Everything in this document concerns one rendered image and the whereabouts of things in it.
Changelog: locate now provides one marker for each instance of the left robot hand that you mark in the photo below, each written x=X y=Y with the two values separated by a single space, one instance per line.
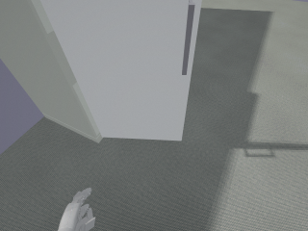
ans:
x=73 y=213

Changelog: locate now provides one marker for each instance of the fridge door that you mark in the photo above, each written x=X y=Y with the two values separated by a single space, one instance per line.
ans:
x=127 y=58

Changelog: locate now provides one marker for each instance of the handle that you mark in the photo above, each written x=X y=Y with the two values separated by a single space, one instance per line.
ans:
x=188 y=37

